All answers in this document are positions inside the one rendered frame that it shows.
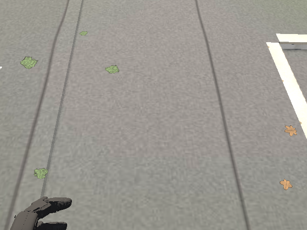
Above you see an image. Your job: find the robot left hand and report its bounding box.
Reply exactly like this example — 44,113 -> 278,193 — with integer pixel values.
10,196 -> 72,230

